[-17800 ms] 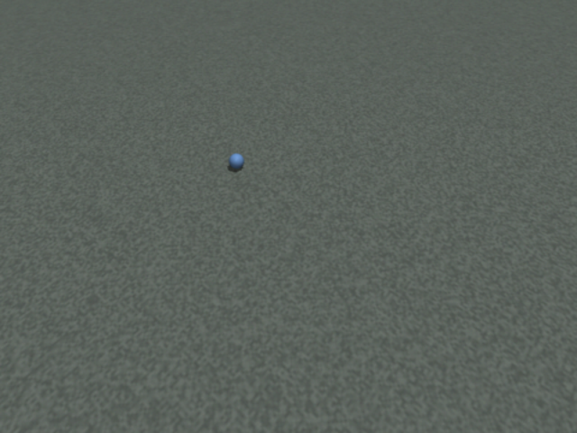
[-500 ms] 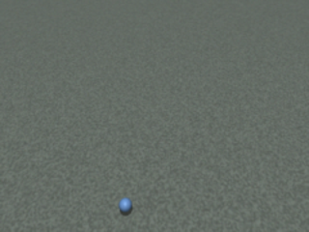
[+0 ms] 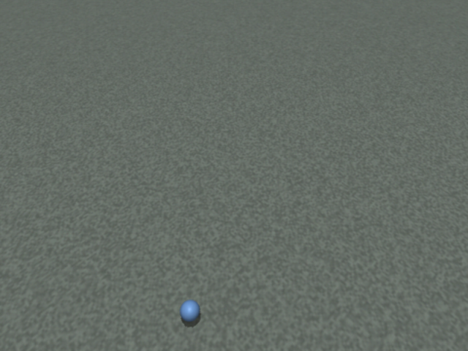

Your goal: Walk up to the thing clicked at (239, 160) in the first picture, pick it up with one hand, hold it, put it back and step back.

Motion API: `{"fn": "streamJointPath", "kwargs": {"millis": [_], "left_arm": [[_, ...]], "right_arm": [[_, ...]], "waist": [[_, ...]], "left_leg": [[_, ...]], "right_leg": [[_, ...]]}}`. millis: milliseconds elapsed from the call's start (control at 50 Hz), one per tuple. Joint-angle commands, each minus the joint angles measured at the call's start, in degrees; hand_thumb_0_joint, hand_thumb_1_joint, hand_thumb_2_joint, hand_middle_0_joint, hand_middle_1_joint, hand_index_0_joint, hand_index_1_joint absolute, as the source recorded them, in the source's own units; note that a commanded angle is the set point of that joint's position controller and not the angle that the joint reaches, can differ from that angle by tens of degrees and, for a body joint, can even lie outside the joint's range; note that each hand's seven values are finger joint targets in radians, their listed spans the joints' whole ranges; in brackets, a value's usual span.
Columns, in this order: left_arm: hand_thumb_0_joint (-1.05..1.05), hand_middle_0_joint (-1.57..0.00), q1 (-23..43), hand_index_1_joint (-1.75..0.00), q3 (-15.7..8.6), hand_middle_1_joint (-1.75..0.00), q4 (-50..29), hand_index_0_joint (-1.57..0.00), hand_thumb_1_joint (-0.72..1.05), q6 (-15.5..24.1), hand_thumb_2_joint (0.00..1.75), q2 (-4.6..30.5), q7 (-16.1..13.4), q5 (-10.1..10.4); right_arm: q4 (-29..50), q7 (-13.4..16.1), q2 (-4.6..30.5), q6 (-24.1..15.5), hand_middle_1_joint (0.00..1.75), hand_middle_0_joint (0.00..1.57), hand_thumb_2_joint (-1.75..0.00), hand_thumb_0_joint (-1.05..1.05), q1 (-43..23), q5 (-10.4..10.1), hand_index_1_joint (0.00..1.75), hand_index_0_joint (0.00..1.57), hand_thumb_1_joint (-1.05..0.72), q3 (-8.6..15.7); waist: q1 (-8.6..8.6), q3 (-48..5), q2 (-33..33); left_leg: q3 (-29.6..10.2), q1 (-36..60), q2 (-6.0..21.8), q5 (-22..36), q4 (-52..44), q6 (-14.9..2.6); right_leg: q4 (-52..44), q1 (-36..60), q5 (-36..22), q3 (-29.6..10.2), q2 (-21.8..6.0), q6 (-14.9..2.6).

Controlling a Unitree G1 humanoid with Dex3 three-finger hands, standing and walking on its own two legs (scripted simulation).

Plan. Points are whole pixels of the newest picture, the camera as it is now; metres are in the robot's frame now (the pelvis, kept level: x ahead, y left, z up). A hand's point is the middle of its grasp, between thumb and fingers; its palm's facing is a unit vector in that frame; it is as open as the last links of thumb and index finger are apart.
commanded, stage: stand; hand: left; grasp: from above
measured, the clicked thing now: (189, 310) +0.41 +0.19 -0.74
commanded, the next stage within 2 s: rise first in 0.72 s
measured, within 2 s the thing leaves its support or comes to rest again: neither
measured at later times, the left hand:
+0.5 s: hand out of the picture +0.08 +0.25 -0.16, palm faces -0.03 -0.94 -0.35, open 7.4 cm
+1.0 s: hand out of the picture +0.14 +0.25 -0.16, palm faces +0.01 -0.94 -0.33, open 8.3 cm
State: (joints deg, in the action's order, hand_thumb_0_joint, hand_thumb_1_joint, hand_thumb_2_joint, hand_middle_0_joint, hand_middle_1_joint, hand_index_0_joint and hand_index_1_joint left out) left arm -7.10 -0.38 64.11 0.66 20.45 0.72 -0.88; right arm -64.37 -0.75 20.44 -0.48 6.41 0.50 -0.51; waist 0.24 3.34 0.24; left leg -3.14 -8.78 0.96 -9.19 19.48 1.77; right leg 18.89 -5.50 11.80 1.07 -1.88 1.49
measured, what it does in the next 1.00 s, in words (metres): stands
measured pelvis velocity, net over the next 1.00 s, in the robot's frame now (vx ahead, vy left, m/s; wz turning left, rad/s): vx -0.01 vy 0.00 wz -0.01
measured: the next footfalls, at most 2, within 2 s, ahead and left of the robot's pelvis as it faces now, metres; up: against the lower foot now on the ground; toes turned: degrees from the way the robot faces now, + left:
none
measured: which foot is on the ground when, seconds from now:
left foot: down 0.00-1.00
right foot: down 0.00-1.00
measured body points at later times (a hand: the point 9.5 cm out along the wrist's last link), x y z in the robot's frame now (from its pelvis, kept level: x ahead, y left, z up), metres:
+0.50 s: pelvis +0.01 +0.00 +0.00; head +0.03 +0.00 +0.45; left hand +0.09 +0.30 -0.13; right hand +0.09 -0.30 -0.13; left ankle +0.02 +0.14 -0.75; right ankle -0.02 -0.13 -0.75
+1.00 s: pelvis -0.01 +0.00 -0.01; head +0.05 +0.00 +0.43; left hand +0.14 +0.29 -0.14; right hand +0.09 -0.28 -0.14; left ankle +0.02 +0.14 -0.75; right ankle -0.02 -0.14 -0.75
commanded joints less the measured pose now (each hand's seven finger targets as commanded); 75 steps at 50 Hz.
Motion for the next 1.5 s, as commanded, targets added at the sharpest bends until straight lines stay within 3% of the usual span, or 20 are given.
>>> {"fn": "streamJointPath", "kwargs": {"millis": [0,160,420,520,780,800,820,840,860,880,900,920,960,980,1040,1080,1160,1240,1340,1480], "left_arm": [[0.0,-0.2,1.82,-0.3,-2.14,-0.3,-3.24,-0.2,0.9,1.14,0.9,12.48,-1.04,0.32],[0.0,-0.2,1.3,-0.3,-2.11,-0.3,-2.91,-0.2,0.9,0.86,0.9,12.17,-1.05,0.39],[0.0,-0.2,1.21,-0.3,-2.4,-0.3,-3.05,-0.2,0.9,0.75,0.9,12.18,-1.25,0.5],[0.0,-0.2,1.58,-0.3,-2.45,-0.3,-3.19,-0.2,0.9,0.61,0.9,11.98,-1.2,0.34],[0.0,-0.2,1.48,-0.3,-2.58,-0.3,-3.3,-0.2,0.9,0.72,0.9,12.08,-1.13,0.45],[0.0,-0.12,1.41,-0.38,-2.65,-0.38,-3.39,-0.12,0.82,0.76,0.97,12.26,-1.08,0.44],[0.0,-0.17,21.52,-0.46,-2.95,-0.46,-23.49,-0.14,0.74,6.36,0.99,3.33,-1.85,3.25],[0.0,-0.21,29.33,-0.54,-3.6,-0.54,-23.36,-0.18,0.66,6.2,0.94,5.84,-2.25,3.32],[0.0,-0.19,17.97,-0.62,-6.64,-0.6,-10.27,-0.16,0.58,3.56,0.95,9.18,-2.54,2.18],[0.0,-0.17,13.23,-0.69,-7.99,-0.68,-6.99,-0.16,0.5,2.69,0.93,10.4,-1.76,1.38],[0.0,-0.13,14.21,-0.77,-8.06,-0.76,-7.2,-0.13,0.42,2.47,0.94,10.82,-1.16,0.38],[0.0,-0.12,17.27,-0.82,-10.04,-0.83,-10.39,-0.13,0.34,3.14,0.94,14.5,-0.87,-0.65],[0.0,-0.1,11.65,-0.93,-10.61,-0.96,-5.6,-0.13,0.18,1.88,0.91,12.4,0.42,-3.36],[0.0,-0.08,7.62,-0.96,-11.39,-1.0,-3.67,-0.12,0.11,1.03,0.93,11.58,0.86,-5.1],[0.0,-0.05,5.54,-1.03,-13.18,-1.06,-13.87,-0.08,-0.1,-1.02,0.96,11.62,-0.25,-5.87],[0.0,-0.06,2.28,-1.04,-10.72,-1.07,-11.77,-0.09,-0.25,-4.63,0.95,7.24,-0.93,-6.53],[0.0,-0.09,4.91,-1.06,-10.81,-1.06,-18.3,-0.09,-0.52,-8.87,0.98,8.03,-1.83,-7.57],[0.0,-0.09,6.11,-1.06,-11.71,-1.06,-24.28,-0.09,-0.56,-8.65,0.97,8.11,-2.21,-9.59],[0.0,-0.08,1.09,-1.08,-12.26,-1.07,-34.9,-0.07,-0.58,-7.83,0.99,7.7,-2.69,-11.87],[0.0,-0.07,-5.84,-1.06,-11.16,-1.05,-42.6,-0.06,-0.56,-10.95,1.0,6.59,-2.44,-13.57]], "right_arm": [[3.01,1.02,11.94,-1.28,0.3,0.2,-0.9,0.0,-1.33,-0.18,0.3,0.2,-0.9,2.5],[2.9,1.14,12.1,-1.09,0.3,0.2,-0.9,0.0,-1.59,-0.23,0.3,0.2,-0.9,2.48],[3.32,1.5,11.98,-1.27,0.3,0.2,-0.9,0.0,-1.34,-0.32,0.3,0.2,-0.9,2.46],[3.52,1.5,12.0,-1.06,0.3,0.2,-0.9,0.0,-1.65,-0.16,0.3,0.2,-0.9,2.49],[3.88,1.29,11.79,-1.04,0.3,0.2,-0.9,0.0,-2.04,-0.15,0.3,0.2,-0.9,2.47],[3.87,1.33,11.87,-1.07,0.3,0.2,-0.92,0.0,-1.89,-0.09,0.3,0.2,-0.95,2.54],[19.91,2.58,3.45,-3.95,0.3,0.2,-0.92,0.0,-1.95,-3.68,0.3,0.2,-0.99,1.28],[16.7,3.05,4.36,-3.99,0.3,0.2,-0.92,0.0,1.04,-3.8,0.3,0.2,-0.96,1.04],[15.61,3.28,5.94,-3.35,0.3,0.2,-0.92,0.0,3.04,-3.68,0.3,0.2,-0.94,1.49],[17.2,3.21,6.16,-2.73,0.3,0.2,-0.91,0.0,3.35,-3.57,0.3,0.2,-0.95,2.39],[18.43,3.44,5.92,-2.72,0.3,0.2,-0.92,0.0,4.19,-3.05,0.3,0.2,-0.96,3.2],[19.11,3.87,5.99,-3.03,0.3,0.2,-0.91,0.0,4.93,-2.81,0.3,0.2,-0.95,4.09],[21.05,3.47,5.39,-3.4,0.3,0.2,-0.92,0.0,6.59,-1.84,0.3,0.2,-0.97,4.98],[22.31,2.99,5.03,-3.36,0.3,0.2,-0.92,0.0,6.82,-1.36,0.3,0.2,-0.98,5.42],[27.1,2.54,4.23,-3.38,0.3,0.2,-0.92,0.0,6.36,-1.58,0.3,0.2,-0.97,5.95],[29.02,2.34,3.89,-3.33,0.3,0.2,-0.92,0.0,5.28,-1.96,0.3,0.2,-0.96,5.56],[32.5,1.81,3.4,-3.69,0.3,0.2,-0.92,0.0,4.33,-2.03,0.3,0.2,-0.95,5.75],[34.2,1.51,2.83,-5.39,0.3,0.2,-0.91,0.0,5.79,-1.68,0.3,0.2,-0.93,6.12],[36.19,1.96,1.99,-7.12,0.3,0.2,-0.91,0.0,6.91,-1.2,0.3,0.2,-0.92,6.47],[38.6,2.15,1.86,-7.99,0.3,0.2,-0.91,0.0,5.37,-0.84,0.3,0.2,-0.91,6.36]], "waist": [[-0.02,-5.58,-0.56],[-0.4,-4.69,-0.1],[-0.34,-6.1,0.04],[-0.32,-4.77,-0.46],[-0.38,-4.19,-0.46],[-0.38,-4.83,-0.39],[6.73,-1.92,3.4],[4.75,-3.81,1.82],[4.39,-1.91,-2.5],[2.13,-2.34,-3.07],[2.17,-5.01,-3.79],[1.33,-10.2,-2.14],[1.35,-14.76,-2.22],[-0.41,-15.82,-1.65],[-2.88,-21.92,6.25],[-1.37,-16.14,3.27],[-0.25,-15.06,-0.1],[0.23,-17.15,0.4],[0.33,-23.95,3.19],[0.91,-23.9,4.45]], "left_leg": [[-3.54,2.26,5.86,10.12,-2.0,-2.32],[-3.6,1.78,5.77,8.13,-2.29,-2.53],[-3.22,3.78,6.31,16.71,-0.97,-2.36],[-2.93,2.78,5.88,12.02,-1.68,-2.35],[-3.18,2.56,5.78,9.59,-2.22,-2.41],[-2.97,3.28,5.99,10.03,-1.82,-2.48],[5.5,-2.89,-1.52,-1.35,1.4,-1.69],[5.12,-2.44,-1.89,-2.94,1.81,-1.77],[4.88,-5.05,-1.92,-4.47,3.07,-2.13],[4.82,-7.11,-1.34,-3.22,5.08,-2.1],[4.81,-7.85,-1.53,-2.03,6.82,-2.29],[4.63,-7.28,-1.37,0.12,8.44,-2.24],[4.26,-10.17,-1.84,3.17,12.82,-2.13],[4.46,-12.52,-2.28,3.43,14.77,-2.05],[4.57,-10.35,-2.42,4.18,14.82,-0.83],[4.11,-14.21,-1.98,2.17,15.35,-0.82],[3.83,-20.33,-1.27,-1.78,20.15,-1.44],[3.41,-24.72,-0.77,-3.46,26.3,-1.51],[3.38,-25.67,-0.26,0.87,32.57,-1.62],[2.34,-29.94,0.27,-1.25,35.69,-1.53]], "right_leg": [[-3.11,0.67,-7.66,-4.12,-5.96,-2.32],[-3.07,0.39,-5.64,-3.98,-5.75,-2.32],[-1.6,2.33,-13.72,-3.54,-5.97,-2.3],[-2.78,1.27,-9.4,-3.65,-5.74,-2.29],[-3.23,0.51,-6.85,-3.74,-5.53,-2.5],[-3.09,0.65,-7.4,-4.13,-5.78,-2.71],[0.97,-13.87,-3.89,-0.36,1.34,-1.83],[1.24,-10.94,-2.02,0.4,1.22,-1.78],[1.61,-11.86,0.33,1.12,1.94,-1.97],[3.66,-12.23,0.45,1.68,2.22,-1.96],[5.38,-12.8,-0.3,1.41,2.31,-2.0],[7.58,-12.48,-3.0,0.93,1.98,-1.96],[11.98,-13.4,-6.39,0.73,1.76,-1.8],[13.72,-13.65,-5.98,0.62,1.6,-1.93],[15.28,-13.83,-4.52,0.55,2.24,-2.71],[15.45,-17.02,-2.16,1.12,2.6,-2.55],[19.43,-22.56,2.03,1.37,2.88,-2.27],[26.28,-29.09,3.73,1.39,2.97,-2.16],[32.86,-33.03,-0.16,0.68,2.55,-2.18],[36.31,-37.02,2.2,1.09,2.68,-2.22]]}}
